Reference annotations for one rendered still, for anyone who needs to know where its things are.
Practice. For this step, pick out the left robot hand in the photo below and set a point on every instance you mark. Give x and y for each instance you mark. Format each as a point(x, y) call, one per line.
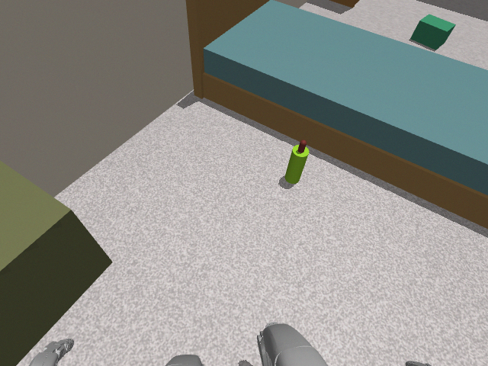
point(52, 353)

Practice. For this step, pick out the bed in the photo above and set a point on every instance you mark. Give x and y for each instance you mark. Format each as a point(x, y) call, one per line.
point(410, 117)

